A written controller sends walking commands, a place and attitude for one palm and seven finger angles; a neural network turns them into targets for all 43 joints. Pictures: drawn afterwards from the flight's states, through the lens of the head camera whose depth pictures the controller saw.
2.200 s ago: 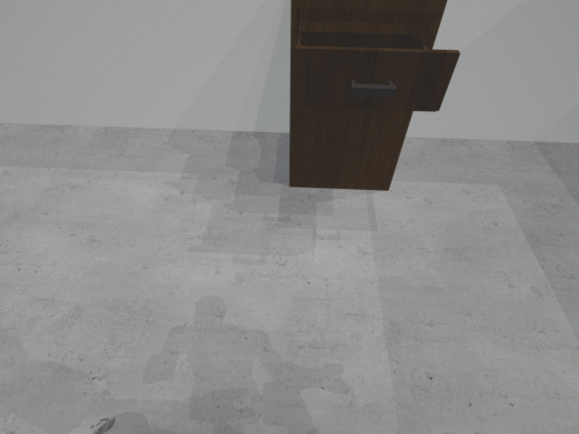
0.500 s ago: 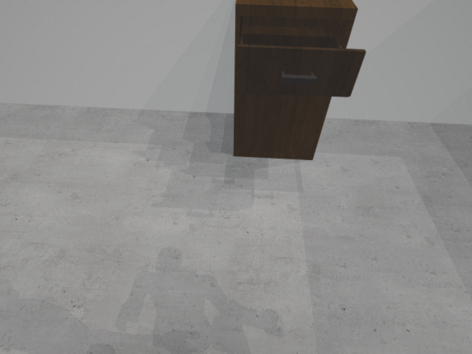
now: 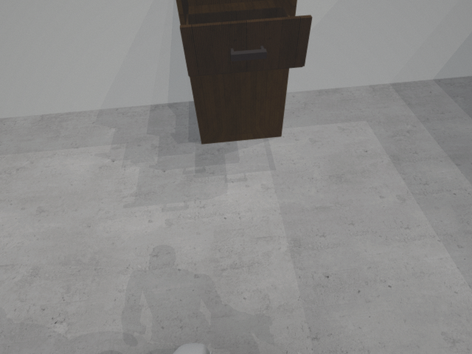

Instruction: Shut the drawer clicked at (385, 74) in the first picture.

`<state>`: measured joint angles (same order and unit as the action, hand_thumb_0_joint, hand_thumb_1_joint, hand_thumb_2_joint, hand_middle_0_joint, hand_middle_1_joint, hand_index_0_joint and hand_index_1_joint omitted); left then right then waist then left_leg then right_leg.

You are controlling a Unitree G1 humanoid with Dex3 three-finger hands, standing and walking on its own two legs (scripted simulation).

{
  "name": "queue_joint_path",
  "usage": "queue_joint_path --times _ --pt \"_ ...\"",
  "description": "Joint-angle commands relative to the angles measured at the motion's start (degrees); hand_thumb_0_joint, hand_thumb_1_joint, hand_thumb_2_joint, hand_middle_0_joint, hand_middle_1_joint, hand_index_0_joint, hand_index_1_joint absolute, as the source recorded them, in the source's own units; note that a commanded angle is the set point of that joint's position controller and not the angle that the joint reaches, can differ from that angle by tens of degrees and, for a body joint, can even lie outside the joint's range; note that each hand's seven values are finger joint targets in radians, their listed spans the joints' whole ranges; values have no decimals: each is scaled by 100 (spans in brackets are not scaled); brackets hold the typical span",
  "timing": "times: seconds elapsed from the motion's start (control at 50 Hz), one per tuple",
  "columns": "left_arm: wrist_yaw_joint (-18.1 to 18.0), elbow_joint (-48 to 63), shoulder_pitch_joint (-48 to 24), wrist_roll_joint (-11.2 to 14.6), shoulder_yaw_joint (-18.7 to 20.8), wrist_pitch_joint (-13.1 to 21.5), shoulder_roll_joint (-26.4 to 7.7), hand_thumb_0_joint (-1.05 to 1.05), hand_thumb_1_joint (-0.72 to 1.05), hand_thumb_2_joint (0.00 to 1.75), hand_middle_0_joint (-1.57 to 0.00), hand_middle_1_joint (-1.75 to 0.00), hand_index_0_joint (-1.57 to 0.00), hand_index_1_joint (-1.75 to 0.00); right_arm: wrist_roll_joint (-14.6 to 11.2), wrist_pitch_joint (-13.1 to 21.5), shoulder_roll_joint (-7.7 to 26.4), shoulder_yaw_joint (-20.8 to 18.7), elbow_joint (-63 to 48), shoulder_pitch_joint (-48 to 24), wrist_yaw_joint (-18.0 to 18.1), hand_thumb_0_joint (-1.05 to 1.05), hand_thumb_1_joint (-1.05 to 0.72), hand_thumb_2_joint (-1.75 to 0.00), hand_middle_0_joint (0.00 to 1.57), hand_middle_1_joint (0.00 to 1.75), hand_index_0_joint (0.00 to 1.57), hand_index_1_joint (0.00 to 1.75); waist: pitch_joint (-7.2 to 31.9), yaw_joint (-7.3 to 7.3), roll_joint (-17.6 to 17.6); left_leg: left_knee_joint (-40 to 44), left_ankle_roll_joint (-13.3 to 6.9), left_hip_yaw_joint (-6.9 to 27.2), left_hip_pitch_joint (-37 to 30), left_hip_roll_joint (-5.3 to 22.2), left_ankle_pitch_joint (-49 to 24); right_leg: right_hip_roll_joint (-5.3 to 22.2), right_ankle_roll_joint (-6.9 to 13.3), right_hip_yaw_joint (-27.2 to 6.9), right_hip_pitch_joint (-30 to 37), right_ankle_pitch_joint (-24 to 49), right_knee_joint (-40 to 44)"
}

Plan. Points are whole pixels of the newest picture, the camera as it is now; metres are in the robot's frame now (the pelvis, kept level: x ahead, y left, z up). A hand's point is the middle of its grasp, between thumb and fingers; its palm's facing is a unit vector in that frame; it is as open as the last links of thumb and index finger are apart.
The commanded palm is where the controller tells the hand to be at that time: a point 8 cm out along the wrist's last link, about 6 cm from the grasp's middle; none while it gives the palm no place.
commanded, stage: walk to a spot facing it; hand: left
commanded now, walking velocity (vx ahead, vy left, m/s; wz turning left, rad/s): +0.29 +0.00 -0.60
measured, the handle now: (247, 52) +1.06 +0.07 -0.03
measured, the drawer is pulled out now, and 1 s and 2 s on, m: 0.30 0.30 0.30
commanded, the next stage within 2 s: turn to face it in 1.80 s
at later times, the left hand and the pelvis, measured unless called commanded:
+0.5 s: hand out of the picture +0.13 +0.27 -0.17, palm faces -0.16 -0.97 -0.19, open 7.4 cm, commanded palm none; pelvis +0.12 +0.07 +0.00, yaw -17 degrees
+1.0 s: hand (242, 202) +0.50 +0.04 -0.15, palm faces -0.67 -0.74 -0.10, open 7.4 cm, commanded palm none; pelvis +0.28 +0.02 +0.00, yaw -36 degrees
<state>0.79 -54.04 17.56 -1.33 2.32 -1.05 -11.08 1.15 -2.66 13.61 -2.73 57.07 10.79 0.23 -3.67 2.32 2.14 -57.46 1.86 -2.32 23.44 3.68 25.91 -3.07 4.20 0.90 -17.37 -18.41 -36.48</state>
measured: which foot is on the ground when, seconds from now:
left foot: up 0.00-0.42, down 0.44-1.00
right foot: down 0.00-0.44, up 0.46-1.00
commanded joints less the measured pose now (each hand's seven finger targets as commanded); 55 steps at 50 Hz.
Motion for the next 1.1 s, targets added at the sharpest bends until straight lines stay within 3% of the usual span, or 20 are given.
queue_joint_path --times 0.0,0.18,0.3,0.34,0.38,0.4,0.42,0.44,0.5,0.56,0.62,0.72,0.88,0.94,0.98,1.0,1.02,1.04,1.06,1.08 --pt "-111 371 221 30 302 272 -1160 0 90 90 -20 -30 -20 -30 43 334 625 -205 -700 -294 -65 0 -90 -90 20 30 20 30 130 -132 -664 -663 110 339 1254 196 -895 1510 594 -2644 690 -856 2597" --pt "-92 22 1085 -8 338 427 -939 0 90 90 -20 -30 -20 -30 28 458 315 -197 -929 -676 -76 0 -90 -90 20 30 20 30 337 133 -910 186 237 211 1699 128 -1106 1286 710 -2554 1563 198 2367" --pt "-133 61 990 -51 365 383 -1015 0 90 90 -20 -30 -20 -30 -39 544 238 -167 -1218 -1006 -78 0 -90 -90 20 30 20 30 99 189 -1080 1337 149 192 871 -122 -753 1289 738 -2818 1036 533 2203" --pt "-140 131 728 -51 401 363 -1089 0 90 90 -20 -30 -20 -30 -74 604 239 -161 -1217 -756 -54 0 -90 -90 20 30 20 30 175 30 -1099 2049 86 191 29 -243 -708 1207 653 -2781 683 895 1905" --pt "-121 238 339 -19 429 339 -1041 0 90 90 -20 -30 -20 -30 -93 671 442 -210 -905 264 37 0 -90 -90 20 30 20 30 473 -434 -740 3165 26 186 -1992 -245 -1145 678 318 -2352 -449 589 1032" --pt "-63 327 336 31 411 318 -759 0 90 90 -20 -30 -20 -30 -52 704 933 -312 -679 1074 136 0 -90 -90 20 30 20 30 893 -735 360 3590 -175 1174 -3389 710 -280 109 110 -1769 -1478 -5 -207" --pt "8 452 371 61 368 343 -490 0 90 90 -20 -30 -20 -30 30 693 1470 -397 -609 1687 143 0 -90 -90 20 30 20 30 1039 -847 1727 4401 -712 3176 -3677 2332 725 -358 -257 -674 -2457 -1543 -2078" --pt "39 557 163 12 405 381 -666 0 90 90 -20 -30 -20 -30 21 642 1347 -347 -709 1485 126 0 -90 -90 20 30 20 30 597 -782 921 4736 -1088 3608 -2850 2634 1280 83 -276 -578 -2577 -1332 -2840" --pt "165 313 33 -97 420 237 -605 0 90 90 -20 -30 -20 -30 2 723 426 -96 -746 713 118 0 -90 -90 20 30 20 30 -335 -245 518 4900 -616 1877 -1315 1767 400 654 -360 -416 -2407 22 -3566" --pt "207 226 222 -91 368 68 -368 0 90 90 -20 -30 -20 -30 -50 847 220 -22 -546 890 171 0 -90 -90 20 30 20 30 -156 -65 744 4677 -222 403 -1382 1268 -1709 669 -489 -316 -2228 798 -3567" --pt "197 293 -38 -97 350 3 -285 0 90 90 -20 -30 -20 -30 -54 900 141 -11 -343 1330 207 0 -90 -90 20 30 20 30 -73 -111 426 4480 -164 5 -1809 1292 -3038 678 -536 -237 -2602 1066 -3648" --pt "234 477 -804 -84 275 -51 -201 0 90 90 -20 -30 -20 -30 -49 926 157 33 -36 1812 233 0 -90 -90 20 30 20 30 -268 -231 331 4461 -295 -291 -2407 1391 -3668 751 -538 -3 -3242 1332 -3232" --pt "266 751 -2249 -34 95 57 -66 0 90 90 -20 -30 -20 -30 44 791 174 49 423 2576 221 0 -90 -90 20 30 20 30 -551 -673 393 4243 -666 -967 -2988 1519 -4923 532 -191 741 -2480 851 -990" --pt "222 634 -1777 -34 120 132 -150 0 90 90 -20 -30 -20 -30 35 761 360 0 411 2422 223 0 -90 -90 20 30 20 30 -194 -386 679 3291 -644 -1396 -3085 1576 -7048 150 112 1026 -1467 384 -422" --pt "153 329 -737 -56 209 226 -443 0 90 90 -20 -30 -20 -30 -2 735 567 -54 304 2241 191 0 -90 -90 20 30 20 30 533 87 686 1762 -484 -1522 -2774 1505 -7459 -98 289 1156 125 392 190" --pt "111 69 63 -70 311 292 -766 0 90 90 -20 -30 -20 -30 -58 718 502 -35 199 2117 139 0 -90 -90 20 30 20 30 1024 464 500 406 -288 -1547 -1512 1484 -6098 231 469 771 1960 962 560" --pt "34 -37 728 -18 423 341 -1326 0 90 90 -20 -30 -20 -30 -169 719 135 3 -1 2148 91 0 -90 -90 20 30 20 30 1720 603 -569 -1491 4 -1444 477 653 -891 1998 1191 -1789 3643 1574 819" --pt "-15 -115 931 141 475 309 -1647 0 90 90 -20 -30 -20 -30 -156 747 96 -25 -229 1651 135 0 -90 -90 20 30 20 30 1805 582 -712 -2769 45 -742 1523 183 914 2799 1656 -3149 3804 2787 1378" --pt "-58 -5 616 148 479 283 -1553 0 90 90 -20 -30 -20 -30 -86 758 152 -88 -338 1483 141 0 -90 -90 20 30 20 30 1298 429 -299 -2750 -10 -110 1668 416 206 2580 1116 -2613 3005 2664 1560" --pt "-90 119 71 139 438 284 -1288 0 90 90 -20 -30 -20 -30 -61 680 141 -110 -316 1445 129 0 -90 -90 20 30 20 30 901 120 -498 -2577 20 84 1513 646 -236 2466 972 -2509 2085 1570 1873"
